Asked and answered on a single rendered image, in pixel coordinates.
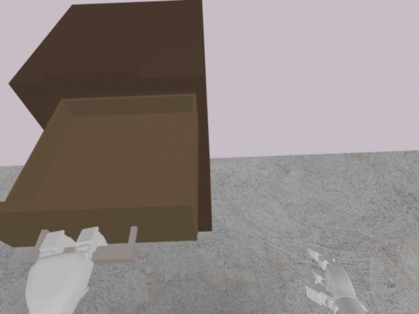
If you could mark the cabinet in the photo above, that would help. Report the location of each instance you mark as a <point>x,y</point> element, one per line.
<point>164,38</point>

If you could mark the robot right hand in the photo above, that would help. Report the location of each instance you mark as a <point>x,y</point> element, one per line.
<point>325,288</point>

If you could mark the handle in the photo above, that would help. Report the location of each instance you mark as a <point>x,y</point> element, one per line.
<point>89,74</point>
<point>102,255</point>

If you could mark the robot left hand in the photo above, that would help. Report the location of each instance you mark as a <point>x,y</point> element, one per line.
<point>57,281</point>

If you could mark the robot right forearm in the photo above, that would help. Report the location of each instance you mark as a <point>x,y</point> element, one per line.
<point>348,305</point>

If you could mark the drawer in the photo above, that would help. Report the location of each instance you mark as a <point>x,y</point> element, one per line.
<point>111,162</point>

